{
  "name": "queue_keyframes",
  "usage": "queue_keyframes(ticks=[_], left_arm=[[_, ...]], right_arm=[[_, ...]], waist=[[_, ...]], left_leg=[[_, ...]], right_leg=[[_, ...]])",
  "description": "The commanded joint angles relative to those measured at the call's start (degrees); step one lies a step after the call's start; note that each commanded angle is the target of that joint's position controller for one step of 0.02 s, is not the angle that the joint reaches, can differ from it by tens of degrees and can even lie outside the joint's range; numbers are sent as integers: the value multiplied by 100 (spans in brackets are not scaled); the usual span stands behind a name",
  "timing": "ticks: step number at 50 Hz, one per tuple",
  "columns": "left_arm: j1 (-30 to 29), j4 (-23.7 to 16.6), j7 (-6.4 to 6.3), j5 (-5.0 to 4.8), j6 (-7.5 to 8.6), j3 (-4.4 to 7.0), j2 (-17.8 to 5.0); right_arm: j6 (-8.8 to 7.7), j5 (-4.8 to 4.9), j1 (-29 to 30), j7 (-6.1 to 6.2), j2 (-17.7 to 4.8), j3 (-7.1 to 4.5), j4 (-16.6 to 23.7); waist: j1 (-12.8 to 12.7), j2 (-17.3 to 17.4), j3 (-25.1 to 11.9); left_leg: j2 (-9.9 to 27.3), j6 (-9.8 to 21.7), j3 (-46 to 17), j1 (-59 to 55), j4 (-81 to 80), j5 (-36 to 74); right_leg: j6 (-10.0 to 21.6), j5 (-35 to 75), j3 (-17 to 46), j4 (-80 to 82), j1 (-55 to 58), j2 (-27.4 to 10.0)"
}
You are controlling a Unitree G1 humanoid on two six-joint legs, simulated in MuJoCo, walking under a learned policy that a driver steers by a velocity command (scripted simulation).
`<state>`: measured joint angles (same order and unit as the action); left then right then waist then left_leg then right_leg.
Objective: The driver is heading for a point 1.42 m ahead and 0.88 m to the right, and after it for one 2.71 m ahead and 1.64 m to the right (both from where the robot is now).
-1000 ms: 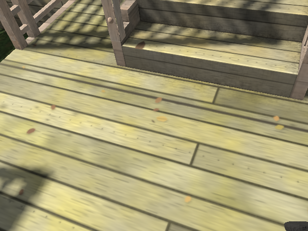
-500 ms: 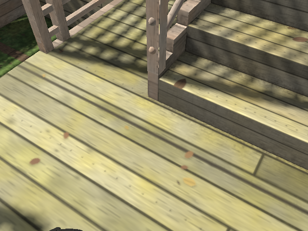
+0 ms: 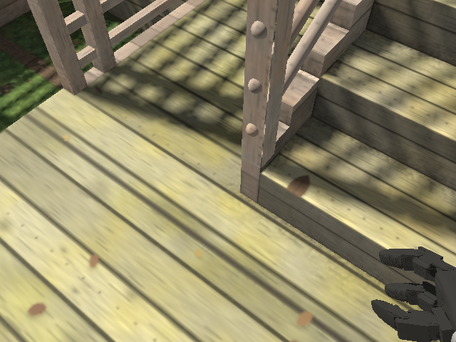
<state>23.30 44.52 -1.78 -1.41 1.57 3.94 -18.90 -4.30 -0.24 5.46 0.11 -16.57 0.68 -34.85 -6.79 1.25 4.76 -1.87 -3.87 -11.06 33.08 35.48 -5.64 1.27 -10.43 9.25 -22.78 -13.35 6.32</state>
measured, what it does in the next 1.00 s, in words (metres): walks ahead, turning right: left foot, then right foot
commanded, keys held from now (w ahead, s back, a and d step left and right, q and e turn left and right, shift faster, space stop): e+shift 0.80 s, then q+shift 0.20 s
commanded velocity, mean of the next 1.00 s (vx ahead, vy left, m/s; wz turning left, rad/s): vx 0.04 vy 0.00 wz -0.79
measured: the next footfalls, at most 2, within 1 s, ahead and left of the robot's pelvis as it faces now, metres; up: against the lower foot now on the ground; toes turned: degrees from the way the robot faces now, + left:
left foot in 0.06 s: +0.22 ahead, +0.13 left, +0.00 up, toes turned -13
right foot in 0.48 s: +0.08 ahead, -0.12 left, +0.00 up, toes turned -30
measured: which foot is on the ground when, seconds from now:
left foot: up 0.00-0.04, down 0.06-0.48, up 0.50-0.92, down 0.94-1.00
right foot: down 0.00-0.06, up 0.08-0.46, down 0.48-1.00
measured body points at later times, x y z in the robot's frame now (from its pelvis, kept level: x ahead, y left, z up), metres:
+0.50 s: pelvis +0.08 +0.01 -0.01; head +0.10 -0.03 +0.43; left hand +0.38 +0.18 -0.08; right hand +0.07 -0.33 -0.12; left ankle +0.18 +0.13 -0.74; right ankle +0.04 -0.10 -0.75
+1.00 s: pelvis +0.11 -0.01 -0.01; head +0.13 -0.01 +0.44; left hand +0.44 +0.02 -0.08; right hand +0.02 -0.31 -0.10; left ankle +0.22 +0.06 -0.74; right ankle +0.04 -0.10 -0.74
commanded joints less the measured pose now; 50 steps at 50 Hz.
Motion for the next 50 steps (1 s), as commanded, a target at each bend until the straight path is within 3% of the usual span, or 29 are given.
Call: queue_keyframes(ticks=[1,2,3,4,5,6,7,8,10,15,16,19,21,23,24,25,26,27,28,30,32,34,40,42,45,47,48,49,50], left_arm=[[-929,-774,-129,-57,-19,273,-869],[-947,-830,-141,-49,-60,239,-672],[-693,-830,-107,-12,-90,136,-273],[214,-772,42,219,-120,144,-194],[981,-794,57,209,-172,202,-461],[672,-631,93,317,-270,245,-697],[143,-647,157,353,-348,288,-791],[-81,-688,226,312,-417,317,-775],[-229,-751,353,242,-565,272,-703],[-863,-1033,484,213,-660,148,-458],[-1180,-1270,288,-174,-599,152,-404],[-1315,-1455,205,2,-580,106,-477],[-1172,-1452,254,-19,-610,174,-576],[-1034,-1444,286,-17,-655,249,-605],[-755,-1335,249,26,-662,332,-797],[-345,-1227,175,0,-654,467,-1163],[-368,-1435,133,134,-534,622,-2013],[-646,-1547,151,281,-358,534,-1573],[-929,-1576,123,330,-229,461,-1442],[-1549,-1698,43,112,-179,411,-1243],[-1596,-1668,-63,50,-257,344,-1118],[-1475,-1658,-144,39,-324,317,-1032],[-1445,-1679,-179,49,-413,414,-1235],[-1594,-1747,-125,149,-437,324,-1051],[-1493,-1597,-8,142,-422,129,-656],[-1249,-1368,43,244,-354,-100,-91],[-748,-1243,59,403,-300,-98,-113],[-659,-1299,55,440,-258,-36,-332],[-1036,-1301,6,446,-216,10,-524]], right_arm=[[66,-6,-1071,41,-701,-295,22],[53,-48,-1216,52,-754,-348,-35],[60,-123,-1491,88,-841,-384,-87],[139,-315,-1867,158,-1046,-265,-45],[255,-224,-1926,175,-1124,-377,-34],[326,-133,-1565,210,-879,-366,64],[358,-115,-1240,229,-524,-264,131],[395,-159,-969,241,-467,-235,150],[412,-144,-900,248,-663,-335,76],[333,-144,-1446,189,-702,-433,-126],[310,-37,-958,230,-856,-539,-3],[344,11,-987,219,-1082,-683,-82],[334,20,-1069,132,-1178,-741,-152],[320,132,-1115,93,-1168,-777,-236],[352,136,-1310,76,-940,-705,-318],[408,21,-1503,44,-663,-633,-365],[412,-175,-1123,100,-504,-578,165],[359,-149,-480,154,-864,-683,238],[344,-74,-527,174,-849,-671,218],[343,-161,-938,292,-1032,-735,-36],[301,-142,-1058,219,-896,-724,-68],[282,17,-1004,181,-694,-667,-106],[244,8,-590,42,-579,-594,-14],[247,25,-918,9,-702,-605,-220],[216,33,-1088,-76,-602,-562,-237],[188,-119,-1013,-145,-298,-422,-218],[193,-182,-806,-127,-622,-432,-103],[194,-251,-441,-95,-639,-377,-93],[207,-150,-396,-91,-625,-408,-56]], waist=[[1040,-753,-1009],[1095,-671,-1021],[1084,-109,-1227],[644,747,-1416],[465,1301,-2294],[479,894,-1901],[506,603,-1310],[421,596,-1100],[364,829,-881],[585,783,-884],[627,947,-708],[692,865,-904],[685,885,-986],[554,668,-1053],[421,235,-1070],[329,-1058,-829],[452,-2391,-922],[139,-1440,-1027],[348,-1322,-965],[692,-874,-905],[834,-850,-1154],[769,-868,-1176],[618,-1098,-1043],[582,-1278,-1314],[556,-1199,-1322],[579,-685,-1169],[156,286,-1054],[-131,814,-680],[106,786,-485]], left_leg=[[-159,46,138,-2308,-732,870],[33,156,165,-2623,-1006,1140],[750,477,-160,-3270,-1233,1735],[2412,869,-1362,-3872,-756,3709],[3100,1636,-2339,-4082,-968,3743],[2679,1680,-2206,-3657,-1276,2205],[2169,1457,-1439,-3005,-1501,1315],[1852,1339,-892,-2609,-1653,1084],[1664,1369,-145,-2064,-1770,1381],[1931,1481,392,-2409,-1771,1318],[1936,1572,393,-2440,-2004,690],[2044,1471,760,-2366,-1999,650],[2038,1421,1106,-2325,-1820,668],[1971,1105,1491,-2170,-1330,259],[1746,735,1716,-1620,-778,-378],[1184,176,2263,-472,651,-1777],[264,-243,1812,1134,2006,-3233],[264,-106,794,1185,2801,-3013],[302,29,589,1177,2848,-2447],[343,-28,498,945,2664,-1669],[83,-88,524,332,2664,-1298],[-104,-103,506,254,2123,-1137],[-421,-84,267,-276,566,-1197],[-215,-29,405,-692,445,-1081],[92,138,632,-1544,-161,-824],[443,372,309,-2510,-1522,446],[1077,669,-575,-2552,-1584,1350],[1439,1393,-1033,-1790,-1692,1038],[1230,1417,-1167,-1417,-1823,-37]], right_leg=[[428,1262,1364,-152,-874,-818],[244,742,1329,-625,-988,-590],[2,-779,910,-1743,-1373,-214],[-163,-2969,34,-3052,-1887,379],[-167,-3354,-347,-3949,-1956,246],[-181,-2699,-502,-4491,-2195,-126],[-230,-2143,-501,-4546,-2147,-266],[-330,-1800,-532,-4639,-1956,-369],[-397,-1442,-740,-4904,-1650,-455],[-274,-1313,-832,-3870,-1629,-721],[-413,-1069,-709,-3485,-1882,-1055],[-392,-1017,-950,-2535,-1125,-1125],[-282,-845,-1215,-2041,-718,-999],[-38,-423,-1347,-1202,-138,-847],[229,-257,-1168,-626,620,-691],[679,1130,-89,30,1361,-1317],[1874,1466,2599,401,1412,-2747],[1920,1137,2357,537,1182,-2572],[1637,808,1944,579,1014,-2357],[1155,1325,1404,297,725,-1966],[1037,1893,1206,117,383,-1684],[960,1627,1311,81,478,-1528],[978,884,2160,-20,399,-1355],[929,1441,1971,-232,500,-1436],[914,1806,1885,-461,244,-1446],[461,482,1476,-470,-115,-1039],[145,-1053,790,-1139,-237,-488],[-173,-1350,332,-890,-113,-353],[-287,-888,184,-592,141,-461]])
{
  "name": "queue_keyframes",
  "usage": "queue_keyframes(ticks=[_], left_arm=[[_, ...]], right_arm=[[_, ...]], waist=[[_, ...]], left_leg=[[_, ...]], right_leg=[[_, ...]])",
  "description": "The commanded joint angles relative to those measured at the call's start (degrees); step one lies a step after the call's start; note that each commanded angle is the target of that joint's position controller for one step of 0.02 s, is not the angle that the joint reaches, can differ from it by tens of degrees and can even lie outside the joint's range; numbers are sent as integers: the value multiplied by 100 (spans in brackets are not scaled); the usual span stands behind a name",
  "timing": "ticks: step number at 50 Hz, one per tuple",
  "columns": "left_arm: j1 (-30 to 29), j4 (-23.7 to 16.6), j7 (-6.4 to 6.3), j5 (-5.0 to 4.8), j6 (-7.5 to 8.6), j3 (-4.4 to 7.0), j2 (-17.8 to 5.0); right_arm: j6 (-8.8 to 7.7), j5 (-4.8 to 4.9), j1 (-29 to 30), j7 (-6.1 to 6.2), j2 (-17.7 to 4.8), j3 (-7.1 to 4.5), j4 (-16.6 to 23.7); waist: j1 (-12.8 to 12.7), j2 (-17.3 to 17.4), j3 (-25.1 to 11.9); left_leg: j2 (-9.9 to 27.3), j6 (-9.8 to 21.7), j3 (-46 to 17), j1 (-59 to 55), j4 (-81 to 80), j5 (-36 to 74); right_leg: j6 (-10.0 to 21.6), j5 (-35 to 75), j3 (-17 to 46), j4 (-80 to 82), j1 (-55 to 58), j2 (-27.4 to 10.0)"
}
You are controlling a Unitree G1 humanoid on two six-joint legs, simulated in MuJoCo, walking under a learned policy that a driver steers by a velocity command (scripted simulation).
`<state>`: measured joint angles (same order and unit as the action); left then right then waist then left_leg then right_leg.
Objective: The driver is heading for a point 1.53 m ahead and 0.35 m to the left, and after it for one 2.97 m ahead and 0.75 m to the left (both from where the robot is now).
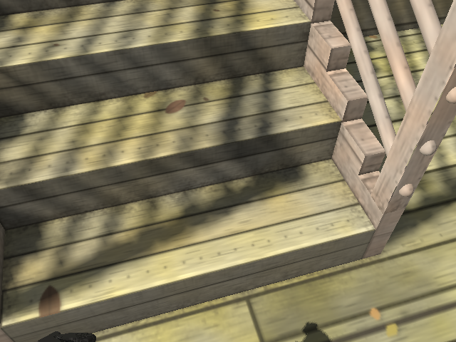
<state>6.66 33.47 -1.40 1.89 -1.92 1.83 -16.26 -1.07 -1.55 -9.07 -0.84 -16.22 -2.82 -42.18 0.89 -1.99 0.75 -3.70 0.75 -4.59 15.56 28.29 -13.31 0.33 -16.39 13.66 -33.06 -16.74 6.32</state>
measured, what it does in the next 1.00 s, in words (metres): walks ahead: left foot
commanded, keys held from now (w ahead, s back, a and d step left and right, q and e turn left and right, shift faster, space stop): q+shift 0.50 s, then e+shift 0.06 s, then w+e+shift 0.44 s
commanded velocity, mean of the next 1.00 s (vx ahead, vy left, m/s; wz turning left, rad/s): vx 0.24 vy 0.00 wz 0.20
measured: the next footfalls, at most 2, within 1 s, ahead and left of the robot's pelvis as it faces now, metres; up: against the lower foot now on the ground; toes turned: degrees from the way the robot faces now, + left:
left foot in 0.66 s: -0.02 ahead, +0.14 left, +0.00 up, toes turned +28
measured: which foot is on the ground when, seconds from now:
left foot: down 0.00-0.26, up 0.28-0.64, down 0.66-1.00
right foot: down 0.00-0.66, up 0.68-1.00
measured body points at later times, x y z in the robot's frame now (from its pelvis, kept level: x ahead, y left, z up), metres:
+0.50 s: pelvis +0.00 -0.02 +0.01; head +0.04 +0.00 +0.46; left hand +0.02 +0.30 -0.08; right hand +0.26 -0.22 -0.08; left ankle -0.05 +0.12 -0.66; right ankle +0.01 -0.12 -0.73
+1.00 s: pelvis +0.11 +0.08 +0.00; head +0.12 +0.09 +0.45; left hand +0.17 +0.38 -0.12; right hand +0.19 -0.18 -0.12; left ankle -0.06 +0.12 -0.73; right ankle +0.29 +0.00 -0.66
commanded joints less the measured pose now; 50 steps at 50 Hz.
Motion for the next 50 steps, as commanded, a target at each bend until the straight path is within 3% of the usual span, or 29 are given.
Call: queue_keyframes(ticks=[1,3,7,8,11,12,13,14,15,16,18,19,21,25,28,29,30,32,33,34,35,36,37,39,40,42,44,45,50], left_arm=[[201,-218,-65,46,151,290,-969],[28,-281,-145,-42,156,338,-933],[224,-134,-96,-182,327,330,-602],[258,-79,-63,-182,362,349,-610],[488,59,58,-193,423,359,-485],[725,164,50,-245,433,395,-587],[724,222,43,-96,382,494,-1012],[522,159,38,77,329,560,-1276],[267,6,8,184,355,506,-1100],[33,-118,-28,99,355,409,-798],[-209,-139,-88,-3,362,322,-687],[-172,-78,-109,-49,377,334,-738],[193,26,-159,-92,282,377,-852],[394,86,-123,5,198,430,-1120],[475,252,38,-192,189,502,-1323],[841,467,187,35,191,349,-888],[1013,556,281,55,217,354,-922],[805,701,379,-39,183,302,-819],[684,691,396,-54,192,227,-551],[154,445,414,-394,369,58,-290],[-88,111,320,-665,499,157,-490],[-353,26,244,-715,589,254,-880],[-151,95,214,-661,621,322,-908],[423,480,163,-425,597,391,-903],[523,779,414,202,350,348,-701],[704,838,606,55,196,334,-481],[461,803,639,-106,160,328,-446],[200,762,614,-116,148,312,-467],[-824,407,750,-23,221,170,-326]], right_arm=[[-87,69,809,17,-816,-107,647],[-43,221,524,71,-1314,-253,649],[110,362,93,249,-1171,-346,736],[154,318,45,265,-1208,-378,774],[288,389,285,322,-1220,-477,919],[330,463,469,357,-1086,-454,1010],[316,426,536,328,-857,-383,1177],[269,362,211,253,-719,-336,1210],[222,239,-115,179,-1068,-455,1100],[250,329,-302,143,-1322,-565,919],[377,303,-271,157,-1165,-526,832],[451,247,-194,146,-1039,-470,897],[442,367,114,74,-781,-353,1124],[455,264,548,-26,-702,-215,1456],[401,244,480,1,-553,-155,1463],[513,-38,45,-115,-607,-161,1162],[506,-35,51,-159,-546,-157,1119],[433,-73,-350,-118,-387,-100,846],[336,-113,-950,-56,-548,-147,575],[229,353,-1775,87,-1153,-341,514],[67,288,-1958,137,-1729,-504,454],[-163,252,-1640,139,-1390,-414,528],[-314,230,-1267,141,-1052,-295,511],[-441,199,-690,148,-634,-189,519],[-340,-94,-805,164,-679,-124,387],[-358,-72,-678,90,-634,-165,358],[-402,-45,-832,55,-494,-144,238],[-400,-56,-1000,65,-388,-118,162],[-495,-125,-1377,153,-592,-198,-273]], waist=[[-356,983,9],[-249,1207,54],[-113,1344,-348],[-91,1361,-442],[-258,1082,-707],[-379,965,-784],[-273,202,-641],[-67,-1096,-428],[-3,-934,-488],[100,-502,-492],[64,-212,-204],[41,-277,-160],[-207,-414,-112],[-473,-423,-208],[-389,-379,-413],[-414,-502,-701],[-520,-898,-701],[-33,-774,-283],[299,-203,-271],[766,1265,-494],[935,1824,-248],[915,1403,212],[593,1483,557],[147,1263,531],[-9,531,566],[-152,800,529],[-102,786,631],[33,661,678],[241,583,960]], left_leg=[[1198,771,-1741,367,-1138,229],[1131,714,-2049,235,-1068,134],[1197,926,-2599,-534,-708,1081],[1229,961,-2763,-722,-668,1491],[1094,849,-2781,-675,-403,1842],[836,616,-2500,-130,-114,1529],[346,283,-1840,877,569,787],[-360,-72,-879,1897,1543,-1423],[-28,-353,-704,2058,2900,-2210],[199,-476,-531,1971,3557,-1921],[364,-669,-322,2144,4076,-1185],[452,-737,-188,2156,4095,-911],[661,-799,160,2394,3759,-617],[909,-859,397,2214,2870,-756],[630,-650,519,1250,1961,-1085],[246,-379,777,697,1497,-1328],[107,-215,951,344,1053,-1302],[40,102,1140,-1111,-370,-454],[287,179,799,-2255,-707,-623],[1930,581,-1192,-3387,-788,-809],[3052,1466,-2783,-2690,-1686,-3488],[2919,1423,-3004,-2207,-2036,-4100],[2691,1163,-2467,-2092,-2102,-3608],[2217,679,-1197,-1771,-2217,-2245],[1927,426,-398,-1046,-2486,-1501],[1604,231,588,-863,-2449,-672],[1566,206,946,-824,-2475,-404],[1574,266,1019,-978,-2566,-315],[1760,206,1625,-1919,-2864,571]], right_leg=[[-171,-116,-366,369,477,-378],[-155,-257,-665,145,226,-257],[-238,-523,-846,14,-228,-104],[-249,-696,-801,-62,-337,-77],[-205,-270,-757,680,169,-124],[-101,308,-690,1236,893,-411],[312,835,40,1397,1455,-1108],[1017,2227,1130,1692,1731,-2247],[1464,3071,1310,1581,1512,-2908],[1401,3069,780,1477,1396,-2722],[1076,2745,-165,1364,1259,-2142],[1075,3070,-522,1386,1150,-2008],[1202,3004,-820,1478,1438,-1997],[1345,2966,-1159,1563,1794,-2279],[1395,3346,-1180,1387,1454,-2279],[1063,2800,-1549,1159,1595,-2010],[959,1512,-1473,1277,1364,-1922],[799,-398,-1277,1216,216,-1700],[657,-817,-1400,621,-702,-1390],[368,-1970,-1408,-1312,-2331,-1183],[236,-2151,-1257,-2700,-3598,-863],[289,-1480,-692,-3324,-3874,-1044],[294,-753,-567,-3384,-4132,-1091],[120,231,-579,-3391,-3693,-1265],[107,618,-914,-3406,-2840,-1005],[22,1089,-1185,-3702,-2744,-1053],[0,1451,-1225,-3591,-2922,-1083],[11,1645,-1262,-3309,-3088,-1081],[472,1713,-1819,-1789,-3281,-1150]])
